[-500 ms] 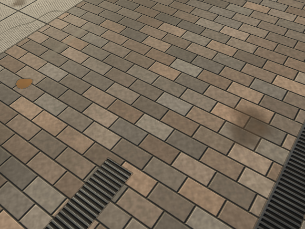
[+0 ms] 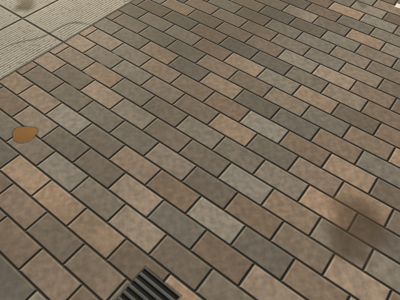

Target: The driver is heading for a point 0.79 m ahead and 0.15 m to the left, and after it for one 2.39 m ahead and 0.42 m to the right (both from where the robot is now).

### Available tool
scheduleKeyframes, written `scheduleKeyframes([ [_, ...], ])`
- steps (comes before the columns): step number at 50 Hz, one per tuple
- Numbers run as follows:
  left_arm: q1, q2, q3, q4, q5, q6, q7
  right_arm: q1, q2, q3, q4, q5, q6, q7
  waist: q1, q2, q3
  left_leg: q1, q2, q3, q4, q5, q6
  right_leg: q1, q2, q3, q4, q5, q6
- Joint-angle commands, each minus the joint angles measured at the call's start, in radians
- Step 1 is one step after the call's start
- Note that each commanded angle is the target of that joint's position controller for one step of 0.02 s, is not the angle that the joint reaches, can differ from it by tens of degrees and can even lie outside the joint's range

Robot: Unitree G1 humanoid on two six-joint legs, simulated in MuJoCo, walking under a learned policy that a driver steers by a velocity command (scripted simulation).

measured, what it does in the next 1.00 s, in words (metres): walks ahead: right foot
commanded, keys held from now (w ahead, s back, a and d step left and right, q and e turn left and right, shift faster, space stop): w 0.54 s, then w+q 0.46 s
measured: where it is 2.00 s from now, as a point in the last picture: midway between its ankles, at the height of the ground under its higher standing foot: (185, 186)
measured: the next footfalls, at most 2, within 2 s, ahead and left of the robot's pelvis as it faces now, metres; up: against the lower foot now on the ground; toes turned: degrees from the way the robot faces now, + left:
right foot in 0.46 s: +0.43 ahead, -0.15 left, +0.00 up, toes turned -2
left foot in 1.04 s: +0.70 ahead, +0.11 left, +0.00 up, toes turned +17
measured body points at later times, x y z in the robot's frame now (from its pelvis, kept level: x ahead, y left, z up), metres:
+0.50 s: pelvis +0.27 -0.04 +0.00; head +0.31 -0.05 +0.44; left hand +0.49 +0.19 -0.09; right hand +0.25 -0.32 -0.14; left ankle +0.09 +0.09 -0.70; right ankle +0.39 -0.14 -0.73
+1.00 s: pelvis +0.54 -0.02 +0.00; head +0.56 -0.01 +0.45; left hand +0.49 +0.25 -0.14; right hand +0.77 -0.22 -0.10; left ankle +0.67 +0.12 -0.71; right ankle +0.39 -0.15 -0.73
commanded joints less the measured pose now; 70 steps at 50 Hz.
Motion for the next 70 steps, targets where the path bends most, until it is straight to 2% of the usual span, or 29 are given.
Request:
scheduleKeyframes([
  [1, -0.081, 0.125, 0.028, -0.108, 0.002, -0.038, 0.007, 0.134, -0.116, -0.031, -0.008, -0.005, -0.001, -0.005, -0.07, 0.059, -0.097, 0.43, 0.293, -0.424, -0.313, 0.006, 0.18, -0.459, -0.104, 0.029, 0.159, 0.116, -0.017],
  [3, -0.039, 0.093, 0.031, -0.097, 0.011, -0.012, 0.011, 0.104, -0.088, -0.023, -0.005, -0.018, -0.011, -0.001, -0.018, 0.1, -0.08, 0.304, 0.242, -0.325, -0.37, 0.085, 0.17, -0.346, -0.14, 0.034, 0.086, 0.182, -0.012],
  [6, -0.063, 0.066, 0.028, -0.107, 0.017, 0.01, 0.015, 0.137, -0.121, -0.033, 0.023, -0.012, -0.021, -0.01, -0.006, 0.082, -0.042, 0.258, 0.233, -0.242, -0.422, 0.184, 0.19, -0.372, -0.151, 0.018, -0.005, 0.251, 0.014],
  [13, -0.302, 0.033, 0.015, -0.168, 0.017, -0.004, -0.002, 0.242, -0.154, -0.036, 0.07, 0.003, -0.001, -0.038, -0.08, 0.068, 0.014, 0.335, 0.196, -0.126, -0.446, 0.192, 0.142, -0.412, -0.114, -0.029, -0.403, 0.554, 0.03],
  [18, -0.425, 0.042, 0.009, -0.218, 0.006, -0.017, -0.032, 0.313, -0.167, -0.041, 0.112, 0.01, 0.022, -0.042, -0.114, 0.075, 0.053, 0.474, 0.258, -0.14, -0.387, 0.194, 0.137, -0.432, -0.084, -0.039, -0.534, 0.49, 0.006],
  [21, -0.378, 0.077, 0.02, -0.217, 0.007, -0.026, -0.044, 0.287, -0.188, -0.05, 0.116, 0.014, 0.035, -0.049, -0.064, 0.1, 0.018, 0.529, 0.282, -0.144, -0.297, 0.363, 0.11, -0.326, -0.051, -0.057, -0.576, 0.386, -0.035],
  [23, -0.13, 0.147, 0.059, -0.14, 0.013, -0.026, -0.034, 0.254, -0.169, -0.042, 0.105, 0.01, 0.044, -0.052, 0.06, 0.084, -0.136, 0.456, 0.202, -0.076, -0.011, 0.595, 0.065, 0.038, -0.003, -0.098, -0.602, 0.404, -0.088],
  [24, 0.057, 0.225, 0.08, -0.105, 0.025, -0.023, -0.022, 0.264, -0.125, -0.021, 0.079, -0.012, 0.042, -0.053, 0.117, -0.041, -0.292, 0.24, 0.137, -0.027, 0.314, 0.32, 0.027, 0.355, -0.194, 0.118, -0.575, 0.429, -0.156],
  [25, 0.092, 0.28, 0.089, -0.083, 0.023, -0.019, -0.029, 0.391, 0.003, 0.014, 0.077, -0.007, 0.019, -0.041, 0.043, -0.307, -0.397, -0.16, -0.051, -0.058, 0.631, -0.36, -0.028, 0.659, -0.389, 0.591, -0.697, 0.209, -0.306],
  [26, 0.081, 0.177, 0.061, -0.094, 0.016, -0.021, -0.03, 0.325, -0.111, -0.01, 0.087, 0.015, -0.003, -0.036, 0.083, -0.191, -0.362, -0.27, -0.001, -0.185, 0.742, -0.416, -0.011, 0.629, -0.371, 0.64, -0.766, 0.104, -0.27],
  [27, -0.001, 0.144, 0.049, -0.107, 0.016, -0.023, -0.027, 0.231, -0.156, -0.024, 0.054, 0.037, -0.016, -0.032, 0.071, -0.14, -0.224, -0.324, 0.048, -0.165, 0.748, -0.324, 0.004, 0.503, -0.342, 0.495, -0.784, 0.149, -0.228],
  [28, -0.081, 0.126, 0.042, -0.122, 0.021, -0.022, -0.026, 0.189, -0.146, -0.022, 0.05, 0.036, -0.017, -0.037, 0.039, -0.053, -0.15, -0.285, 0.099, -0.142, 0.707, -0.231, 0.002, 0.359, -0.312, 0.374, -0.809, 0.257, -0.207],
  [29, -0.128, 0.097, 0.035, -0.125, 0.028, -0.024, -0.028, 0.171, -0.137, -0.027, 0.051, 0.023, -0.01, -0.041, 0.013, -0.03, -0.095, -0.247, 0.129, -0.141, 0.653, -0.173, -0.005, 0.247, -0.28, 0.288, -0.844, 0.327, -0.196],
  [31, -0.156, 0.069, 0.029, -0.114, 0.038, -0.037, -0.03, 0.216, -0.102, -0.03, 0.067, 0.025, 0.021, -0.042, -0.03, -0.069, -0.076, -0.15, 0.159, -0.156, 0.601, -0.114, -0.013, 0.141, -0.242, 0.178, -0.907, 0.374, -0.182],
  [35, -0.125, 0.102, 0.042, -0.072, 0.044, -0.049, -0.014, 0.167, -0.077, -0.035, 0.048, 0.022, 0.05, -0.049, -0.034, -0.043, -0.01, -0.236, 0.149, -0.193, 0.499, 0.014, -0.038, 0.109, -0.239, 0.034, -0.966, 0.473, -0.181],
  [41, -0.101, 0.121, 0.042, -0.043, 0.038, -0.039, 0.01, 0.017, -0.05, -0.028, -0.005, 0.009, 0.04, -0.025, 0.013, -0.033, 0.033, -0.241, 0.12, -0.118, 0.202, 0.272, -0.042, 0.162, -0.213, -0.143, -0.989, 0.52, -0.131],
  [46, -0.024, 0.143, 0.051, 0.0, 0.022, -0.006, 0.017, -0.113, -0.034, -0.017, -0.088, 0.011, 0.041, 0.006, 0.057, -0.021, 0.076, -0.315, 0.106, -0.051, 0.084, 0.178, -0.009, 0.354, -0.275, -0.197, -0.915, 0.631, -0.122],
  [49, -0.059, 0.178, 0.062, -0.01, 0.013, 0.016, 0.026, -0.084, -0.063, -0.031, -0.119, 0.014, 0.044, 0.023, 0.008, -0.063, 0.029, -0.198, 0.043, 0.029, 0.067, 0.031, 0.037, 0.4, -0.289, -0.24, -0.773, 1.007, -0.093],
  [51, -0.091, 0.202, 0.068, -0.022, 0.011, 0.032, 0.035, 0.1, -0.125, -0.067, -0.09, 0.018, 0.05, 0.021, -0.103, -0.084, -0.085, 0.064, -0.038, 0.075, 0.043, -0.015, 0.088, 0.358, -0.263, -0.269, -0.502, 1.246, -0.061],
  [52, -0.101, 0.197, 0.063, -0.033, 0.01, 0.031, 0.039, 0.268, -0.191, -0.103, -0.049, 0.018, 0.053, 0.006, -0.187, -0.042, -0.171, 0.344, -0.042, 0.013, -0.022, 0.038, 0.131, 0.201, -0.219, -0.28, -0.256, 1.105, -0.023],
  [53, -0.029, 0.085, 0.029, -0.074, 0.045, 0.011, 0.026, 0.349, -0.305, -0.131, -0.032, 0.019, 0.059, -0.016, -0.141, 0.198, -0.269, 0.719, 0.21, -0.423, -0.035, 0.014, 0.267, -0.215, -0.089, -0.266, 0.12, 0.385, 0.036],
  [54, -0.032, 0.052, 0.007, -0.101, 0.03, -0.036, 0.007, 0.34, -0.299, -0.116, -0.06, 0.014, 0.045, -0.012, -0.112, 0.224, -0.41, 0.881, 0.363, -0.903, -0.223, -0.113, 0.402, -0.453, 0.065, -0.034, 0.327, -0.147, 0.047],
  [55, -0.161, 0.128, 0.028, -0.129, -0.011, -0.067, -0.007, 0.332, -0.221, -0.094, -0.059, 0.004, 0.038, -0.009, -0.158, 0.129, -0.326, 0.837, 0.33, -0.788, -0.264, -0.1, 0.333, -0.558, 0.0, 0.056, 0.35, -0.079, 0.02],
  [56, -0.179, 0.129, 0.026, -0.127, -0.024, -0.077, -0.01, 0.257, -0.171, -0.079, -0.063, 0.002, 0.032, -0.011, -0.121, 0.08, -0.206, 0.677, 0.31, -0.604, -0.256, 0.075, 0.286, -0.548, -0.052, 0.032, 0.279, 0.012, 0.003],
  [57, -0.168, 0.127, 0.03, -0.101, -0.006, -0.071, 0.0, 0.166, -0.127, -0.064, -0.083, 0.0, 0.03, -0.011, -0.069, 0.0, -0.127, 0.504, 0.271, -0.451, -0.248, 0.299, 0.243, -0.474, -0.101, 0.011, 0.199, 0.069, 0.011],
  [59, -0.114, 0.126, 0.041, -0.073, 0.013, -0.035, 0.005, 0.097, -0.081, -0.045, -0.096, -0.017, 0.027, -0.016, -0.011, 0.034, -0.098, 0.313, 0.223, -0.298, -0.273, 0.541, 0.208, -0.318, -0.139, 0.005, 0.119, 0.104, 0.03],
  [63, -0.086, 0.071, 0.031, -0.057, 0.02, 0.01, 0.016, 0.095, -0.117, -0.047, -0.057, -0.026, 0.011, -0.031, 0.018, 0.068, -0.087, 0.23, 0.179, -0.107, -0.309, 0.767, 0.178, -0.279, -0.116, -0.023, -0.055, 0.26, 0.064],
  [66, -0.164, 0.056, 0.021, -0.074, 0.017, 0.009, 0.009, 0.081, -0.114, -0.04, -0.04, -0.03, 0.019, -0.049, -0.017, 0.086, -0.084, 0.26, 0.141, -0.003, -0.321, 0.695, 0.124, -0.247, -0.092, -0.038, -0.293, 0.462, 0.056],
  [70, -0.237, 0.08, 0.025, -0.117, 0.013, 0.007, -0.015, 0.094, -0.141, -0.045, -0.009, -0.027, 0.045, -0.071, -0.054, 0.091, -0.078, 0.39, 0.201, 0.005, -0.294, 0.64, 0.121, -0.285, -0.07, -0.043, -0.418, 0.511, 0.046],
])
Keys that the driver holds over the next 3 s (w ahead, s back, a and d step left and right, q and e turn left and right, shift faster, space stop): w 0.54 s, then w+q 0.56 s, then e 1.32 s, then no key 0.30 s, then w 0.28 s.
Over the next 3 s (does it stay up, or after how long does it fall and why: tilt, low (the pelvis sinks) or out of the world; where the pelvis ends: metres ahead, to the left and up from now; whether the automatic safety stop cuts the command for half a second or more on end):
stays up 0.87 0.04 0.02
